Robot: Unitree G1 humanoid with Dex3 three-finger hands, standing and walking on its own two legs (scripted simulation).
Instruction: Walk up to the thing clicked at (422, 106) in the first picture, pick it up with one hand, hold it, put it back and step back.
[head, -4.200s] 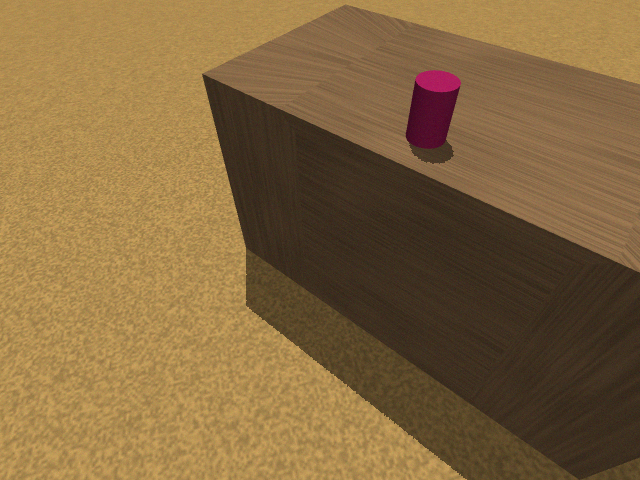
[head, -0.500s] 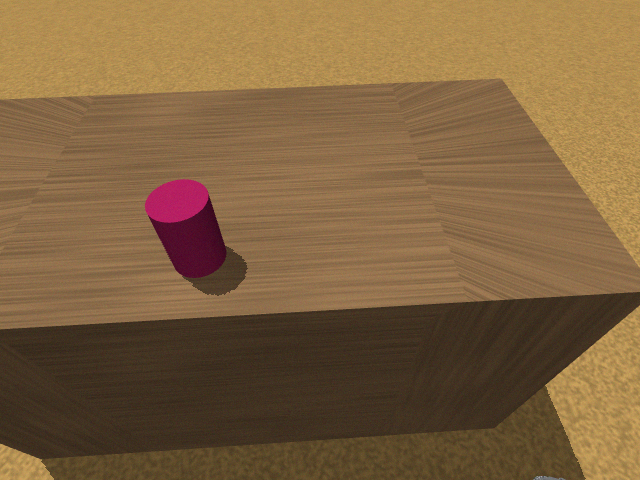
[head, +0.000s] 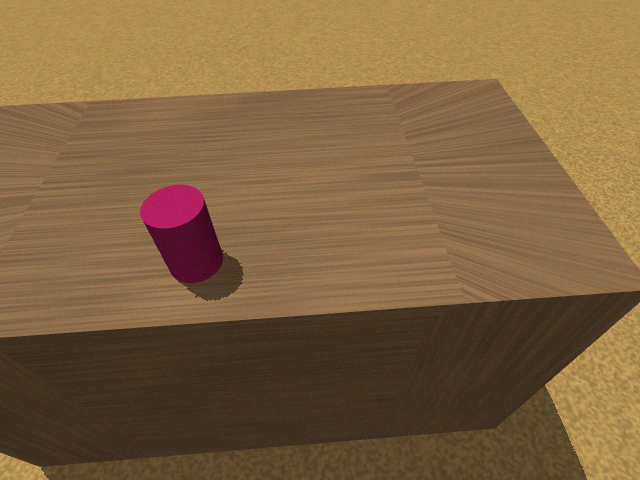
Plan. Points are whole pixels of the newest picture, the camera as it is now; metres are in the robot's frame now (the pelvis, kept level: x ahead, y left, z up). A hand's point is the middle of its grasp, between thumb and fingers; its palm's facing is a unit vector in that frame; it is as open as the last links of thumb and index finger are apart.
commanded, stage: walk up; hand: left
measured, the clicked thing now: (185, 235) +0.45 +0.22 +0.03
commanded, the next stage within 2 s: stand in 0.04 s
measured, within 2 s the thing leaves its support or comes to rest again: neither
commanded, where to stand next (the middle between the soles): +0.04 -0.01 m, yaw +3 degrees
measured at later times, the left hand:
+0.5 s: hand out of the picture +0.07 +0.25 -0.15, palm faces -0.02 -0.94 -0.35, open 7.4 cm
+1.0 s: hand out of the picture +0.06 +0.25 -0.16, palm faces -0.01 -0.94 -0.35, open 7.4 cm
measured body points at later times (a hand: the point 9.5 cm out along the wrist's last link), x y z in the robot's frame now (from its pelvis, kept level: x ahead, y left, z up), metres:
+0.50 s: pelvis -0.01 +0.00 +0.00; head +0.00 -0.01 +0.45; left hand +0.07 +0.30 -0.13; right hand +0.08 -0.30 -0.13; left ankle -0.02 +0.12 -0.75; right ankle +0.01 -0.14 -0.75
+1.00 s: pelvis -0.01 +0.00 +0.00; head +0.00 +0.00 +0.45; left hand +0.06 +0.30 -0.13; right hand +0.07 -0.31 -0.13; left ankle -0.02 +0.12 -0.75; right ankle +0.01 -0.14 -0.75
